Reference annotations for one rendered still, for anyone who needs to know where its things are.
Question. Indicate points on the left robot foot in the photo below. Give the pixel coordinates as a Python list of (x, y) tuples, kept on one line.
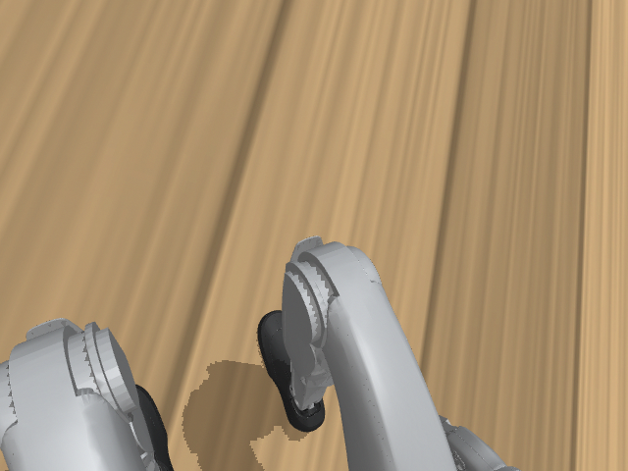
[(156, 429)]

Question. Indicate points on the right robot foot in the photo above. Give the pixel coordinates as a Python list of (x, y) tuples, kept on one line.
[(277, 362)]

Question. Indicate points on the right robot hand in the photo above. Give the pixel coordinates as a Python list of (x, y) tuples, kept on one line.
[(469, 452)]

